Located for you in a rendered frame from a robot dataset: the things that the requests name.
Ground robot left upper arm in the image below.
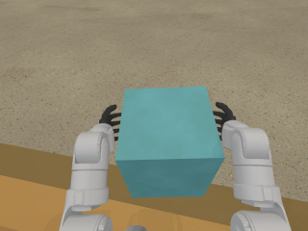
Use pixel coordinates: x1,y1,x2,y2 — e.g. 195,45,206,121
61,214,114,231

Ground left robot forearm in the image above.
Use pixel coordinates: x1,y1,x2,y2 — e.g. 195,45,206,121
59,123,116,231

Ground carton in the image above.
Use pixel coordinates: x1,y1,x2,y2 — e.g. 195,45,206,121
115,86,225,198

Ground right robot forearm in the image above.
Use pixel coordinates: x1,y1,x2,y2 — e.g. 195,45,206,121
221,119,292,231

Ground robot right hand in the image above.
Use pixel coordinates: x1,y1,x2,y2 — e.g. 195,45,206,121
213,102,236,141

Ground robot right upper arm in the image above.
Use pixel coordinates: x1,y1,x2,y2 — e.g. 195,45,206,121
230,210,291,231

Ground robot left hand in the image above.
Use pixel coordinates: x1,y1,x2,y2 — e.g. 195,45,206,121
99,104,122,141

